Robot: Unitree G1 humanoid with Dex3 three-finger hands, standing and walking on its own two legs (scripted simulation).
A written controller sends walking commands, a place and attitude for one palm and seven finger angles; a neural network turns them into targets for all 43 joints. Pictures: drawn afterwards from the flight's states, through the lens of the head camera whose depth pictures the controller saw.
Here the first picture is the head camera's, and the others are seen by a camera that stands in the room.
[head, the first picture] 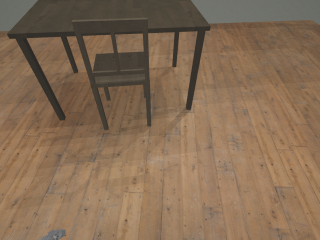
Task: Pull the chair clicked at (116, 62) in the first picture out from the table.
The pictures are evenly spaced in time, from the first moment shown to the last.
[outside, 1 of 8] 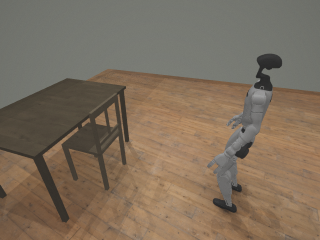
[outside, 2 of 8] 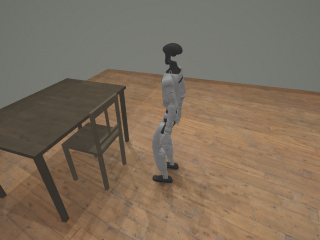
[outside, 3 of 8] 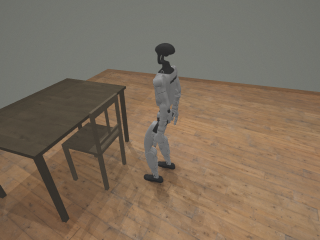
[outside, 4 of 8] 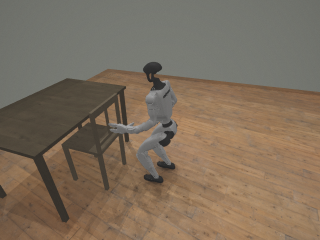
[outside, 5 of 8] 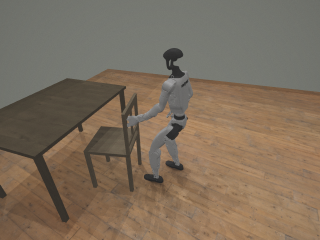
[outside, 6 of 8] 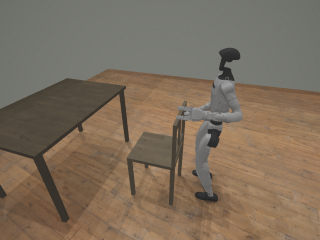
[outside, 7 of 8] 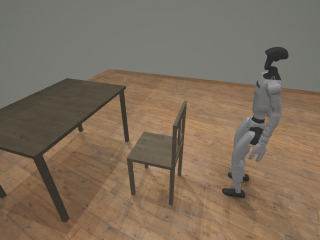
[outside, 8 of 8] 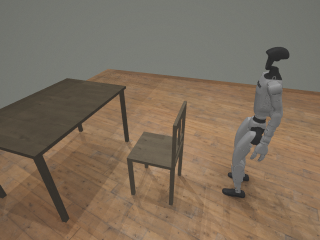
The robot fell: no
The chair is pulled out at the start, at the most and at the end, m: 0.00 0.63 0.63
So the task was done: yes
